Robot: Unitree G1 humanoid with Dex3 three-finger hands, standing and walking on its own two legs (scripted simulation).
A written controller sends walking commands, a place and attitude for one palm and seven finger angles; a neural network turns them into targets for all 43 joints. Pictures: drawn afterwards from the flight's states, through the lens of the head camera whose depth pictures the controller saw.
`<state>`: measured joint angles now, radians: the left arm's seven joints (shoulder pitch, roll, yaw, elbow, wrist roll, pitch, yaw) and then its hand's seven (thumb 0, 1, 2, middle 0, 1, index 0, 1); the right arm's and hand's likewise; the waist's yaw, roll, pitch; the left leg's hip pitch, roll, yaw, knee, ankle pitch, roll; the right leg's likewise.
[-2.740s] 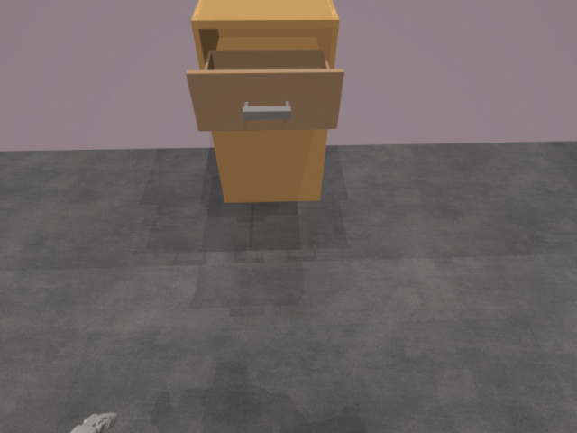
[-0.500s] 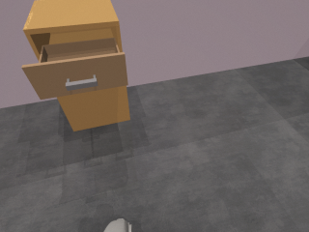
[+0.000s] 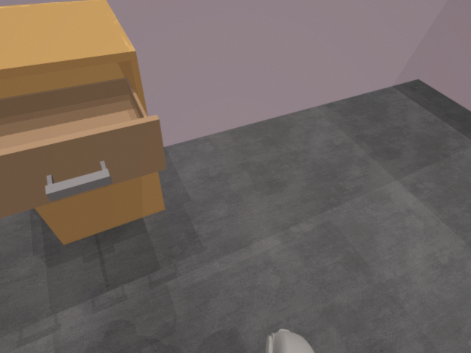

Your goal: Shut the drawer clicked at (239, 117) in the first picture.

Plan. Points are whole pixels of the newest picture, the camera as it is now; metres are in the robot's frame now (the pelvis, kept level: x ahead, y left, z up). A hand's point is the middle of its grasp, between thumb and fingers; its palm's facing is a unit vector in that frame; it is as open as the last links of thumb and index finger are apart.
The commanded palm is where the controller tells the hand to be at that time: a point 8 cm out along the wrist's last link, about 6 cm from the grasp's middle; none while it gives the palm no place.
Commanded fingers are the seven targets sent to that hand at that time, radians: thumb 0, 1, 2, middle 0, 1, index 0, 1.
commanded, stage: walk to a spot facing it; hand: left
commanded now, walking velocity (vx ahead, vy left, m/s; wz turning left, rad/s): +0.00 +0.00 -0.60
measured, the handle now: (78, 178) +0.46 +0.41 -0.06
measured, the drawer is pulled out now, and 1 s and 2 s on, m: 0.30 0.30 0.30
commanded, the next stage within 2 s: turn to face it in 0.08 s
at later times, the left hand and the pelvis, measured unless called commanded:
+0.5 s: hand (191, 328) +0.20 +0.10 -0.16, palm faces -0.07 -0.98 -0.17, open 7.4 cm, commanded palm none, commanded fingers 0.00 0.90 0.90 -0.20 -0.30 -0.20 -0.30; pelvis +0.06 -0.05 -0.01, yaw -3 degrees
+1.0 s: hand out of the picture +0.01 +0.22 -0.17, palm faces +0.31 -0.91 -0.28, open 7.4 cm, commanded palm none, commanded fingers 0.00 0.90 0.90 -0.20 -0.30 -0.20 -0.30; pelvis +0.03 -0.01 +0.00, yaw +15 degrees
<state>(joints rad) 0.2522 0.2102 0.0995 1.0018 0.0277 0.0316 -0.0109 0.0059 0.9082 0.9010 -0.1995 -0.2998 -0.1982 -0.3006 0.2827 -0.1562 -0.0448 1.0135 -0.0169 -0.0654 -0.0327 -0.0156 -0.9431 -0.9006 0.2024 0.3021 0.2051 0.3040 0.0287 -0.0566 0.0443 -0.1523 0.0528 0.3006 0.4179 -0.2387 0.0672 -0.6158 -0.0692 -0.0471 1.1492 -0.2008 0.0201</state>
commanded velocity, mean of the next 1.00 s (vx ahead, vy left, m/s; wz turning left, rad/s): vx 0.00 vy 0.00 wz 0.41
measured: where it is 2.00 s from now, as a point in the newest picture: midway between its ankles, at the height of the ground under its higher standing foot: outside the picture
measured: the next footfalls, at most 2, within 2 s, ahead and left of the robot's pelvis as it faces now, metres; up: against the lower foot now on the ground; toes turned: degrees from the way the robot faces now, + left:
right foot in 0.26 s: +0.13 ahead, -0.14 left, +0.00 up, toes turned -16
left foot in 0.70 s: +0.07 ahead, +0.09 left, +0.00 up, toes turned +14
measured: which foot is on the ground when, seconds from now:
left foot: down 0.00-0.28, up 0.30-0.68, down 0.70-1.00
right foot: up 0.00-0.24, down 0.26-0.70, up 0.72-1.00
